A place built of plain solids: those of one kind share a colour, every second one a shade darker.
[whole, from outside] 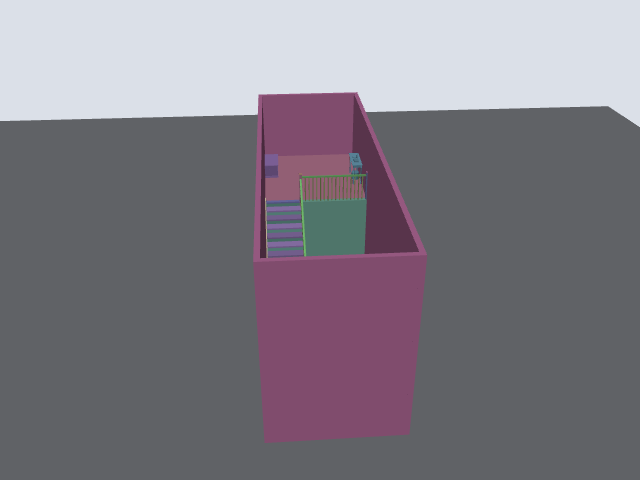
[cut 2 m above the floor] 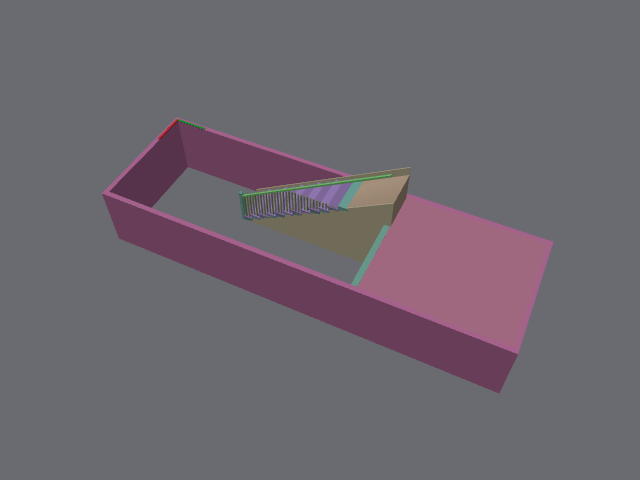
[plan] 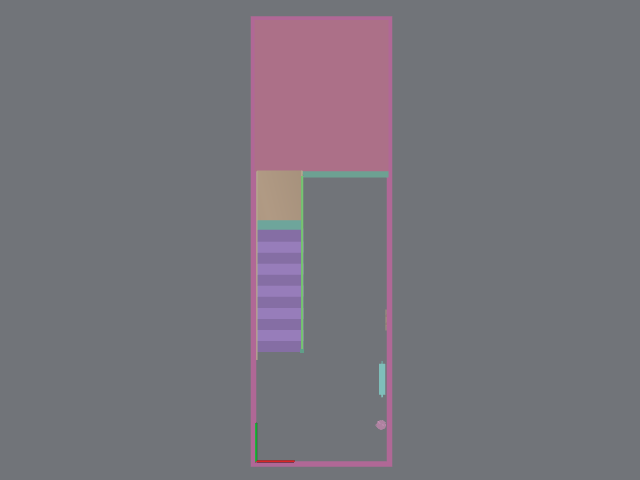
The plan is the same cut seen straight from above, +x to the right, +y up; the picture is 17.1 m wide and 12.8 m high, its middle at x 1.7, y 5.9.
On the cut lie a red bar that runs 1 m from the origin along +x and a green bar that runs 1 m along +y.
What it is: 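A villa's stair hall, a dwelling of no particular year; the hall below, the landing 3.03 m above it, and between them a joiner's timber flight of 17 risers of about 0.178 m on goings of about 0.294 m, 1.17 m clear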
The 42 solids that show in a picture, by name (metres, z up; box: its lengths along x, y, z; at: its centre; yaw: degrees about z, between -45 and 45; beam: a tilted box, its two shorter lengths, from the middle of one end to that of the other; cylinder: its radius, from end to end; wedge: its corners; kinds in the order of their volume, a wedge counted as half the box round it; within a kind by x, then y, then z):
{
 "upper_1": {"box": [3.58, 4.03, 3.08], "at": [1.74, 9.75, 1.49]},
 "wall_1": {"box": [0.15, 12.02, 5.55], "at": [-0.07, 5.86, 2.73]},
 "wall_2": {"box": [3.78, 0.15, 5.55], "at": [1.74, -0.07, 2.73]},
 "wall_3": {"box": [3.78, 0.15, 5.55], "at": [1.74, 11.79, 2.73]},
 "wall_4": {"box": [0.15, 12.02, 5.55], "at": [3.56, 5.86, 2.73]},
 "carriage_1": {"wedge": [[0.03, 2.97, -0.05], [0.03, 2.97, 0.0], [0.03, 7.76, -0.05], [0.03, 7.76, 2.9], [1.21, 2.97, -0.05], [1.21, 2.97, 0.0], [1.21, 7.76, -0.05], [1.21, 7.76, 2.9]]},
 "upper_edge_1": {"box": [2.28, 0.17, 3.08], "at": [2.39, 7.65, 1.49]},
 "string_1": {"wedge": [[0.0, 2.7, -0.05], [0.0, 2.7, 0.12], [0.0, 7.74, -0.05], [0.0, 7.74, 3.16], [0.03, 2.7, -0.05], [0.03, 2.7, 0.12], [0.03, 7.74, -0.05], [0.03, 7.74, 3.16]]},
 "string_2": {"wedge": [[1.2, 2.94, -0.05], [1.2, 2.94, 0.0], [1.2, 7.76, -0.05], [1.2, 7.76, 2.92], [1.24, 2.94, -0.05], [1.24, 2.94, 0.0], [1.24, 7.76, -0.05], [1.24, 7.76, 2.92]]},
 "rail_1": {"wedge": [[1.19, 2.98, 1.02], [1.19, 2.98, 1.08], [1.19, 7.61, 3.82], [1.19, 7.61, 3.89], [1.25, 2.98, 1.02], [1.25, 2.98, 1.08], [1.25, 7.61, 3.82], [1.25, 7.61, 3.89]]},
 "rail_2": {"box": [2.18, 0.06, 0.06], "at": [2.35, 7.64, 3.93]},
 "blanket_box_1": {"box": [0.47, 1.03, 0.4], "at": [0.24, 10.18, 3.31]},
 "blanket_box_2": {"box": [0.5, 1.08, 0.026], "at": [0.25, 10.18, 3.52]},
 "tread_1": {"wedge": [[0.02, 2.91, 0.18], [0.02, 2.92, 0.13], [0.02, 3.26, 0.13], [0.02, 3.26, 0.19], [1.27, 2.91, 0.18], [1.27, 2.92, 0.13], [1.27, 3.26, 0.13], [1.27, 3.26, 0.19]]},
 "tread_2": {"wedge": [[0.02, 3.21, 0.31], [0.02, 3.21, 0.36], [0.02, 3.56, 0.31], [0.02, 3.56, 0.36], [1.27, 3.21, 0.31], [1.27, 3.21, 0.36], [1.27, 3.56, 0.31], [1.27, 3.56, 0.36]]},
 "tread_3": {"wedge": [[0.02, 3.5, 0.49], [0.02, 3.5, 0.54], [0.02, 3.85, 0.49], [0.02, 3.85, 0.54], [1.27, 3.5, 0.49], [1.27, 3.5, 0.54], [1.27, 3.85, 0.49], [1.27, 3.85, 0.54]]},
 "tread_4": {"wedge": [[0.02, 3.8, 0.66], [0.02, 3.8, 0.72], [0.02, 4.15, 0.66], [0.02, 4.15, 0.72], [1.27, 3.8, 0.66], [1.27, 3.8, 0.72], [1.27, 4.15, 0.66], [1.27, 4.15, 0.72]]},
 "tread_5": {"wedge": [[0.02, 4.09, 0.84], [0.02, 4.09, 0.9], [0.02, 4.44, 0.84], [0.02, 4.44, 0.9], [1.27, 4.09, 0.84], [1.27, 4.09, 0.9], [1.27, 4.44, 0.84], [1.27, 4.44, 0.9]]},
 "tread_6": {"wedge": [[0.02, 4.38, 1.08], [0.02, 4.39, 1.02], [0.02, 4.73, 1.02], [0.02, 4.73, 1.08], [1.27, 4.38, 1.08], [1.27, 4.39, 1.02], [1.27, 4.73, 1.02], [1.27, 4.73, 1.08]]},
 "tread_7": {"wedge": [[0.02, 4.68, 1.2], [0.02, 4.68, 1.25], [0.02, 5.03, 1.2], [0.02, 5.03, 1.26], [1.27, 4.68, 1.2], [1.27, 4.68, 1.25], [1.27, 5.03, 1.2], [1.27, 5.03, 1.26]]},
 "tread_8": {"wedge": [[0.02, 4.97, 1.43], [0.02, 4.98, 1.38], [0.02, 5.32, 1.38], [0.02, 5.32, 1.43], [1.27, 4.97, 1.43], [1.27, 4.98, 1.38], [1.27, 5.32, 1.38], [1.27, 5.32, 1.43]]},
 "tread_9": {"wedge": [[0.02, 5.27, 1.56], [0.02, 5.27, 1.61], [0.02, 5.62, 1.56], [0.02, 5.62, 1.61], [1.27, 5.27, 1.56], [1.27, 5.27, 1.61], [1.27, 5.62, 1.56], [1.27, 5.62, 1.61]]},
 "tread_10": {"wedge": [[0.02, 5.56, 1.73], [0.02, 5.56, 1.79], [0.02, 5.91, 1.73], [0.02, 5.91, 1.79], [1.27, 5.56, 1.73], [1.27, 5.56, 1.79], [1.27, 5.91, 1.73], [1.27, 5.91, 1.79]]},
 "tread_11": {"wedge": [[0.02, 5.85, 1.97], [0.02, 5.86, 1.91], [0.02, 6.2, 1.91], [0.02, 6.2, 1.97], [1.27, 5.85, 1.97], [1.27, 5.86, 1.91], [1.27, 6.2, 1.91], [1.27, 6.2, 1.97]]},
 "tread_12": {"wedge": [[0.02, 6.15, 2.09], [0.02, 6.15, 2.15], [0.02, 6.5, 2.09], [0.02, 6.5, 2.15], [1.27, 6.15, 2.09], [1.27, 6.15, 2.15], [1.27, 6.5, 2.09], [1.27, 6.5, 2.15]]},
 "tread_13": {"wedge": [[0.02, 6.44, 2.27], [0.02, 6.44, 2.32], [0.02, 6.79, 2.27], [0.02, 6.79, 2.32], [1.27, 6.44, 2.27], [1.27, 6.44, 2.32], [1.27, 6.79, 2.27], [1.27, 6.79, 2.32]]},
 "tread_14": {"wedge": [[0.02, 6.73, 2.5], [0.02, 6.74, 2.45], [0.02, 7.09, 2.45], [0.02, 7.09, 2.5], [1.27, 6.73, 2.5], [1.27, 6.74, 2.45], [1.27, 7.09, 2.45], [1.27, 7.09, 2.5]]},
 "tread_15": {"wedge": [[0.02, 7.03, 2.62], [0.02, 7.03, 2.68], [0.02, 7.38, 2.62], [0.02, 7.38, 2.68], [1.27, 7.03, 2.62], [1.27, 7.03, 2.68], [1.27, 7.38, 2.62], [1.27, 7.38, 2.68]]},
 "tread_16": {"wedge": [[0.02, 7.32, 2.86], [0.02, 7.33, 2.8], [0.02, 7.67, 2.8], [0.02, 7.67, 2.86], [1.27, 7.32, 2.86], [1.27, 7.33, 2.8], [1.27, 7.67, 2.8], [1.27, 7.67, 2.86]]},
 "riser_1": {"wedge": [[0.02, 6.17, 1.94], [0.02, 6.17, 2.1], [0.02, 6.5, 2.03], [0.02, 6.5, 2.1], [1.24, 6.17, 1.94], [1.24, 6.17, 2.1], [1.24, 6.5, 2.03], [1.24, 6.5, 2.1]]},
 "riser_2": {"wedge": [[0.02, 6.47, 2.12], [0.02, 6.47, 2.28], [0.02, 6.79, 2.21], [0.02, 6.79, 2.28], [1.24, 6.47, 2.12], [1.24, 6.47, 2.28], [1.24, 6.79, 2.21], [1.24, 6.79, 2.28]]},
 "riser_3": {"wedge": [[0.02, 6.76, 2.29], [0.02, 6.76, 2.45], [0.02, 7.09, 2.38], [0.02, 7.09, 2.45], [1.24, 6.76, 2.29], [1.24, 6.76, 2.45], [1.24, 7.09, 2.38], [1.24, 7.09, 2.45]]},
 "riser_4": {"wedge": [[0.02, 7.06, 2.47], [0.02, 7.06, 2.63], [0.02, 7.38, 2.56], [0.02, 7.38, 2.63], [1.24, 7.06, 2.47], [1.24, 7.06, 2.63], [1.24, 7.38, 2.56], [1.24, 7.38, 2.63]]},
 "riser_5": {"wedge": [[0.02, 7.35, 2.65], [0.02, 7.35, 2.81], [0.02, 7.67, 2.74], [0.02, 7.67, 2.81], [1.24, 7.35, 2.65], [1.24, 7.35, 2.81], [1.24, 7.67, 2.74], [1.24, 7.67, 2.81]]},
 "riser_6": {"wedge": [[0.02, 7.64, 2.83], [0.02, 7.64, 2.99], [0.02, 7.76, 2.83], [0.02, 7.76, 2.99], [1.24, 7.64, 2.83], [1.24, 7.64, 2.99], [1.24, 7.76, 2.83], [1.24, 7.76, 2.99]]},
 "radiator_1": {"box": [0.17, 0.83, 0.57], "at": [3.36, 2.19, 0.38]},
 "stick_bin_1": {"cylinder": 0.12, "from": [3.33, 0.97, 0.02], "to": [3.33, 0.97, 0.58]},
 "newel_head_1": {"box": [0.09, 0.09, 1.4], "at": [1.22, 7.64, 3.33]},
 "newel_foot_1": {"box": [0.09, 0.09, 1.21], "at": [1.22, 2.94, 0.56]},
 "hall_table_1": {"box": [0.36, 1.14, 0.022], "at": [3.3, 9.4, 3.78]},
 "landing_nose_1": {"wedge": [[0.02, 7.62, 2.98], [0.02, 7.62, 3.03], [0.02, 7.76, 2.98], [0.02, 7.76, 3.03], [1.27, 7.62, 2.98], [1.27, 7.62, 3.03], [1.27, 7.76, 2.98], [1.27, 7.76, 3.03]]},
 "newel_1": {"box": [0.047, 0.09, 1.04], "at": [3.46, 7.64, 3.51]}
}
